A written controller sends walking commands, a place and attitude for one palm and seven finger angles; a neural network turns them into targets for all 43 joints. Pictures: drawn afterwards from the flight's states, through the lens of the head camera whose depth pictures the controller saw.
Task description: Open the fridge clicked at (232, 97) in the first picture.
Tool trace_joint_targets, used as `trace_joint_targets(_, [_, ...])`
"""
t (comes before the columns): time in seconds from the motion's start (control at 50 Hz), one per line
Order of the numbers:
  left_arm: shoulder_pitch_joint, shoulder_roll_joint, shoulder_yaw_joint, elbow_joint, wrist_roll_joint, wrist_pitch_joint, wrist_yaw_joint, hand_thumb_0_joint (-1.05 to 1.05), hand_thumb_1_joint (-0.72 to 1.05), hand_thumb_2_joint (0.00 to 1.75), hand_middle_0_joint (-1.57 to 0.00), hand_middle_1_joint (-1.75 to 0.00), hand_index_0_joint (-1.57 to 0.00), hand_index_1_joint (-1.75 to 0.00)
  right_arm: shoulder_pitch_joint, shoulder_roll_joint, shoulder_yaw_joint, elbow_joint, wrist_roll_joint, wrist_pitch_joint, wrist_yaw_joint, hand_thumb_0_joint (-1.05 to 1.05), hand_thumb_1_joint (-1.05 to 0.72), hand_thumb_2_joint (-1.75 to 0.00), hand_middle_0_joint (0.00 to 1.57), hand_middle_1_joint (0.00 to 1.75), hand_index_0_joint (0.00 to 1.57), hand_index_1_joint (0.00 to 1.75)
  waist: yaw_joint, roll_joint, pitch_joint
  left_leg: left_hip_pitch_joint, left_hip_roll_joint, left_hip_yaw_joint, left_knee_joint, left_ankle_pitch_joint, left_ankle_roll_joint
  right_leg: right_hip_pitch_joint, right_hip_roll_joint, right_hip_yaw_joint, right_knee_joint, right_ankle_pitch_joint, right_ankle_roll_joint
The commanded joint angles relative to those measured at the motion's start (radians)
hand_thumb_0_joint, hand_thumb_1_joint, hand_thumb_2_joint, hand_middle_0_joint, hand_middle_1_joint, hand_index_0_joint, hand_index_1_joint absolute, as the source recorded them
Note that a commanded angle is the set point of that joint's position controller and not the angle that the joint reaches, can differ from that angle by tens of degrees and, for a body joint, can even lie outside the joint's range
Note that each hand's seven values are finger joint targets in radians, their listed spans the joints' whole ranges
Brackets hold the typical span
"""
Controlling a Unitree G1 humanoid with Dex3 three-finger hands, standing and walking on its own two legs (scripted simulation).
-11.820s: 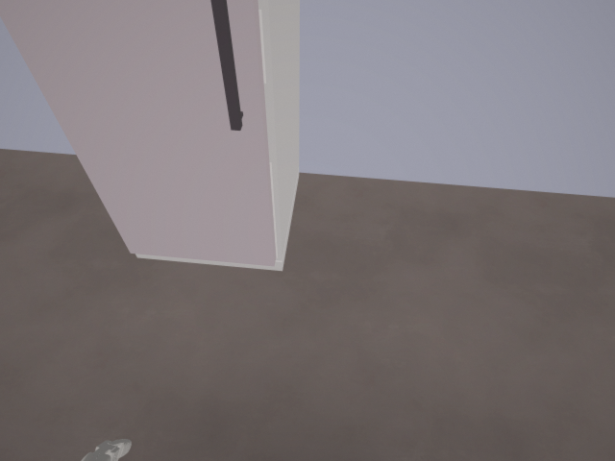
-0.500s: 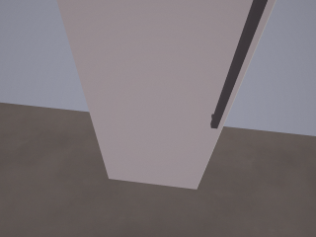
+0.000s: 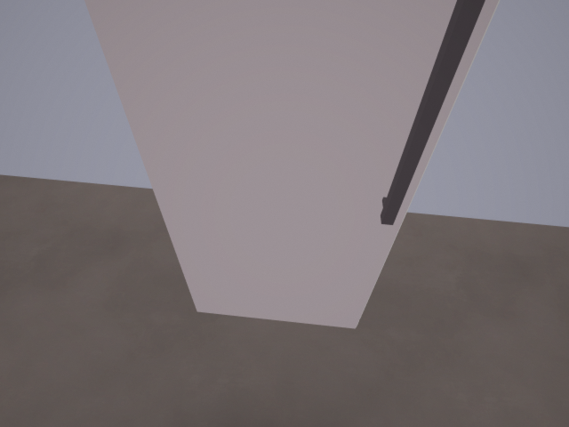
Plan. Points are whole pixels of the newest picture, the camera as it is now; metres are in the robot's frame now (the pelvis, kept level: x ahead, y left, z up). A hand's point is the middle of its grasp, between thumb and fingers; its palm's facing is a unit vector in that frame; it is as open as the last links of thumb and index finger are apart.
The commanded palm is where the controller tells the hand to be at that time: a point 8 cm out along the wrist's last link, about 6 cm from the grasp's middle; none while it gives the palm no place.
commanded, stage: look again from close up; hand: right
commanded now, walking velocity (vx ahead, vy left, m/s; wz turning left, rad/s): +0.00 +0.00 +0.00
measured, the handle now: (421, 114) +0.53 -0.17 +0.18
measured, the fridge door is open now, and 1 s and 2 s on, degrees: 0 0 0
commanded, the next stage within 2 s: raise the hand to about handle height in 1.62 s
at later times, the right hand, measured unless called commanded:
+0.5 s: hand out of the picture +0.09 -0.25 -0.15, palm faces -0.01 +0.94 -0.35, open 7.4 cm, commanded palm none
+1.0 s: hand out of the picture +0.08 -0.24 -0.15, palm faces -0.01 +0.94 -0.33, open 7.4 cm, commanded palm none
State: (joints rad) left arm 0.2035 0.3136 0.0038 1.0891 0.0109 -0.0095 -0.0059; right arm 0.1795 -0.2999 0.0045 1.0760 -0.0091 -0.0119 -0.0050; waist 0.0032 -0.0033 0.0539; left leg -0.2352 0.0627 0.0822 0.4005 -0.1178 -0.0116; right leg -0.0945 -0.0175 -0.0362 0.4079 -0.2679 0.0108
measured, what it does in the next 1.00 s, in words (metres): stands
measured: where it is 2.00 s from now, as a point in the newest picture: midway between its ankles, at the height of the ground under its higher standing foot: outside the picture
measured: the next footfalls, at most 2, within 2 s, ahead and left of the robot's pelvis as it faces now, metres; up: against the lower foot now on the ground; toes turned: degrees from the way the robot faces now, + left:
none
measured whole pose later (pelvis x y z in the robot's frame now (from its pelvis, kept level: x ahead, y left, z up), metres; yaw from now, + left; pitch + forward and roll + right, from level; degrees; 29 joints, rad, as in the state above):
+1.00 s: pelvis +0.01 +0.00 +0.00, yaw +0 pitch -3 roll +0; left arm 0.16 0.33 -0.01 1.11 0.01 -0.01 0.00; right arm 0.14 -0.33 0.00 1.09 -0.01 -0.01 0.00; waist 0.00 0.00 0.05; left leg -0.18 0.05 0.09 0.34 -0.11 -0.01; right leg -0.04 -0.03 -0.03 0.33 -0.25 0.02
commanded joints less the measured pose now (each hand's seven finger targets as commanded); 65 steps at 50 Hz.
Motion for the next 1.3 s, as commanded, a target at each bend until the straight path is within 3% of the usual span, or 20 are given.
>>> trace_joint_targets(0.0, [-0.034,0.2,0.045,-0.056,-0.001,-0.022,0.014,0.0,0.9,0.9,-0.2,-0.3,-0.2,-0.3,-0.047,-0.209,-0.046,-0.064,-0.004,-0.027,-0.016,0.0,-0.9,-0.9,0.2,0.3,0.2,0.3,0.001,0.003,-0.061,0.131,0.092,-0.115,-0.059,0.055,0.036,-0.109,-0.106,0.085,-0.108,0.104,-0.029])
trace_joint_targets(0.32, [-0.083,0.222,0.042,-0.057,0.001,-0.022,0.013,0.0,0.9,0.9,-0.2,-0.3,-0.2,-0.3,-0.087,-0.227,-0.045,-0.069,-0.005,-0.024,-0.013,0.0,-0.9,-0.9,0.2,0.3,0.2,0.3,-0.001,0.01,-0.068,0.157,0.092,-0.109,-0.074,0.102,0.032,-0.077,-0.11,0.085,-0.138,0.137,-0.027])
trace_joint_targets(0.58, [-0.076,0.224,0.036,-0.045,0.0,-0.019,0.012,0.0,0.9,0.9,-0.2,-0.3,-0.2,-0.3,-0.085,-0.238,-0.046,-0.06,-0.005,-0.023,-0.011,0.0,-0.9,-0.9,0.2,0.3,0.2,0.3,-0.004,0.015,-0.06,0.162,0.093,-0.118,-0.108,0.039,0.031,-0.079,-0.107,0.082,-0.149,0.097,-0.026])
trace_joint_targets(0.76, [-0.062,0.217,0.034,-0.036,-0.002,-0.021,0.015,0.0,0.9,0.9,-0.2,-0.3,-0.2,-0.3,-0.073,-0.233,-0.044,-0.05,-0.004,-0.026,-0.012,0.0,-0.9,-0.9,0.2,0.3,0.2,0.3,-0.001,-0.001,-0.087,0.184,0.096,-0.114,-0.1,0.114,0.036,-0.056,-0.113,0.082,-0.146,0.146,-0.025])
trace_joint_targets(0.92, [-0.066,0.219,0.034,-0.033,-0.001,-0.02,0.015,0.0,0.9,0.9,-0.2,-0.3,-0.2,-0.3,-0.076,-0.233,-0.045,-0.046,-0.004,-0.023,-0.011,0.0,-0.9,-0.9,0.2,0.3,0.2,0.3,-0.004,0.005,-0.049,0.164,0.094,-0.119,-0.118,0.042,0.032,-0.075,-0.111,0.081,-0.158,0.096,-0.023])
trace_joint_targets(1.28, [-0.076,0.224,0.032,-0.034,-0.001,-0.024,0.016,0.0,0.9,0.9,-0.2,-0.3,-0.2,-0.3,-0.082,-0.234,-0.043,-0.044,-0.005,-0.021,-0.011,0.0,-0.9,-0.9,0.2,0.3,0.2,0.3,-0.006,-0.001,-0.052,0.172,0.091,-0.107,-0.102,0.099,0.028,-0.064,-0.119,0.084,-0.171,0.142,-0.023])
